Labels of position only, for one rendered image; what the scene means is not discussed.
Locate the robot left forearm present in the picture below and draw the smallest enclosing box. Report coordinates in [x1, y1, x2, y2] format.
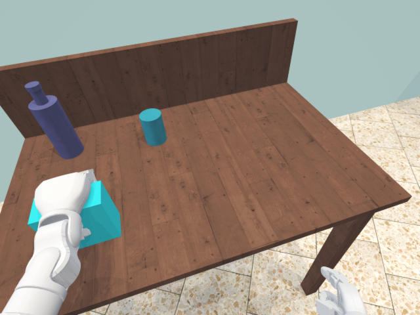
[0, 209, 81, 315]

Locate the table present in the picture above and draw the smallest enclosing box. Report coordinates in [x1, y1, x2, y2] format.
[0, 18, 412, 315]

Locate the sponge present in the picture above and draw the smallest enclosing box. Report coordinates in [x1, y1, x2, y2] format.
[28, 180, 121, 249]

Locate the left robot hand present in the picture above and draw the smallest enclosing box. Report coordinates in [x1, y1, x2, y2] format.
[34, 169, 97, 240]

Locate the right robot hand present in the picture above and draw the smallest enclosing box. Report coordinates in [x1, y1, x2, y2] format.
[316, 266, 368, 315]

